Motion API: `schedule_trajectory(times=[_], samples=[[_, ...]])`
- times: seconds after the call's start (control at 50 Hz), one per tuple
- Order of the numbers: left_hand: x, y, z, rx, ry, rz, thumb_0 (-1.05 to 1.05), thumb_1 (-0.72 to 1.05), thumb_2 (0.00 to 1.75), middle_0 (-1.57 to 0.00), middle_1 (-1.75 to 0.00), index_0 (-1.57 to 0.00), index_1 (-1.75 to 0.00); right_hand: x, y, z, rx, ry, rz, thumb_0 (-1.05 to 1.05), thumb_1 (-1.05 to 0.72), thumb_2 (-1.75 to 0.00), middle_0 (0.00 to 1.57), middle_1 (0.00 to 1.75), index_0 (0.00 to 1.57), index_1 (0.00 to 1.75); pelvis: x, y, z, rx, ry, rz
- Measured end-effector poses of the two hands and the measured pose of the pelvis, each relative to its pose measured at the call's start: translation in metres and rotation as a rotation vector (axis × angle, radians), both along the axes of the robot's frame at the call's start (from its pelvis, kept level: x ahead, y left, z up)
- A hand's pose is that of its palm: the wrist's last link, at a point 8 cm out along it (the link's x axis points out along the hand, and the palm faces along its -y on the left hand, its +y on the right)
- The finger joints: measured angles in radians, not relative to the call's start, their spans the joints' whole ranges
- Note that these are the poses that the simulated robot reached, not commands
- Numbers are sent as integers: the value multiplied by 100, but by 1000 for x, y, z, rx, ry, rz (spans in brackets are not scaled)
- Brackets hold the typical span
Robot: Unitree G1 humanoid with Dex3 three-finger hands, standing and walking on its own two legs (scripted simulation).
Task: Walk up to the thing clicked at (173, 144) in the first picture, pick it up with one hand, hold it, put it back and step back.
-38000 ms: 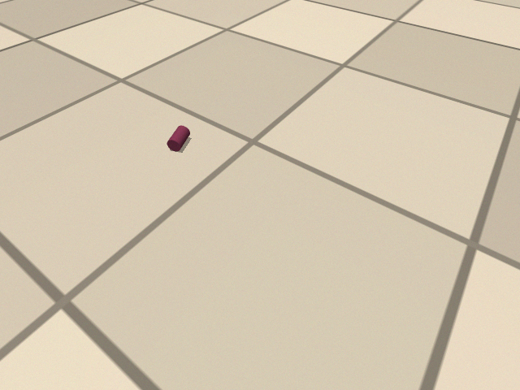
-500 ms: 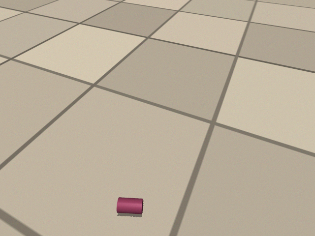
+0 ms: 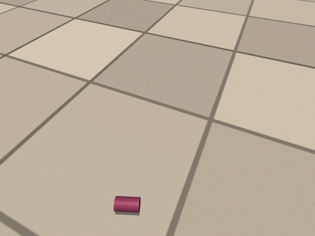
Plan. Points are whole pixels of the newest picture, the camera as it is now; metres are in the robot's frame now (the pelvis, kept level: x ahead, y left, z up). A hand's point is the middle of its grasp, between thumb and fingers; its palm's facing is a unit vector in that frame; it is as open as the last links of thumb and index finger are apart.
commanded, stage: stand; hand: left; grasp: from above
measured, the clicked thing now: (127, 204) +0.46 +0.20 -0.74
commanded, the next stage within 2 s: step back in 0.80 s
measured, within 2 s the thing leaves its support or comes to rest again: neither
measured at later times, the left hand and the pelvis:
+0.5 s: hand out of the picture +0.08 +0.24 -0.16, palm faces +0.02 -0.94 -0.33, open 7.4 cm; pelvis +0.01 +0.00 +0.00, yaw +0 degrees
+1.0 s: hand out of the picture +0.08 +0.27 -0.16, palm faces -0.02 -0.93 -0.37, open 7.4 cm; pelvis -0.02 +0.01 -0.01, yaw -2 degrees
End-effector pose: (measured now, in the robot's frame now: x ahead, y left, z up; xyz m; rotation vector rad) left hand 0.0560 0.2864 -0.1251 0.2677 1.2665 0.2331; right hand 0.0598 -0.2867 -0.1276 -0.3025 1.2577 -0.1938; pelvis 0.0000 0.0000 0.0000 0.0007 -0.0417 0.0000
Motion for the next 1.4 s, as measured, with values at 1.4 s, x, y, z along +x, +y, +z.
schedule_trajectory(times=[1.4], samples=[[-5, 53, -14, 25, -76, -168, 1, 91, 90, -21, -30, -20, -30, -88, 23, 12, -95, -39, -53, 1, -90, -90, 20, 30, 21, 30, -85, 45, -15, -21, 14, -76]])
